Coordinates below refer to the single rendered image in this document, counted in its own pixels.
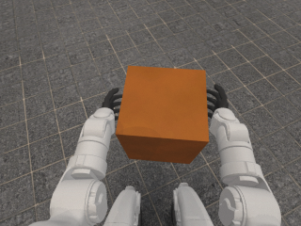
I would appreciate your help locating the carton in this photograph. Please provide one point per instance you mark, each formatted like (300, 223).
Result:
(163, 114)

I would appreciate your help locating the left robot shin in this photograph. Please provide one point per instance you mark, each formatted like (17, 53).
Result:
(135, 217)

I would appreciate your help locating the robot right forearm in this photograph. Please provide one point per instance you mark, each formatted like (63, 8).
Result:
(238, 164)

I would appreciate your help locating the robot left upper arm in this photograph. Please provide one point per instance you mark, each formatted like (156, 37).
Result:
(77, 202)

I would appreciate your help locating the robot left forearm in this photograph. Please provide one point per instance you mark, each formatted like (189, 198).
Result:
(89, 160)

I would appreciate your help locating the right robot shin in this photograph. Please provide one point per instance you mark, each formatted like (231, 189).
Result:
(178, 215)

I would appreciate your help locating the left robot hand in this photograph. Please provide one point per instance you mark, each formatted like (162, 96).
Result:
(109, 101)

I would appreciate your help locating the robot right upper arm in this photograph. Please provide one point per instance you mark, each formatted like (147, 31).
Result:
(248, 206)

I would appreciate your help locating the robot shin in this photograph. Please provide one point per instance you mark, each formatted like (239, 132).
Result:
(178, 215)
(135, 217)

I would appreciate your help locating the right robot hand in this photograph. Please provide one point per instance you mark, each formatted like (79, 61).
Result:
(220, 101)

